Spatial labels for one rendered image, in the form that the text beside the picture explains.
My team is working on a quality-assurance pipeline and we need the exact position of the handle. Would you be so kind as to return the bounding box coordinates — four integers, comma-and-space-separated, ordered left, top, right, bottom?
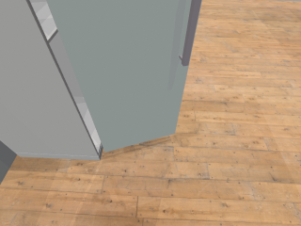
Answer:
179, 0, 201, 66

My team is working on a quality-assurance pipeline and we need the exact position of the fridge door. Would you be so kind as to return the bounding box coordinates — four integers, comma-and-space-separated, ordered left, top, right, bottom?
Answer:
46, 0, 202, 153

